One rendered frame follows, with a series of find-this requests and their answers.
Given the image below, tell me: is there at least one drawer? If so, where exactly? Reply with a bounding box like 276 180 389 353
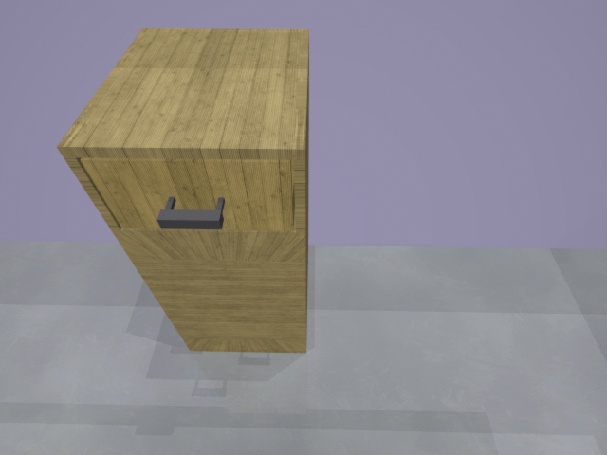
81 157 295 231

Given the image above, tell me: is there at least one handle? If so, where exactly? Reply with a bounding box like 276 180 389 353
157 197 225 229

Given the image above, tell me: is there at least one cabinet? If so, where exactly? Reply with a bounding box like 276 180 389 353
57 28 309 353

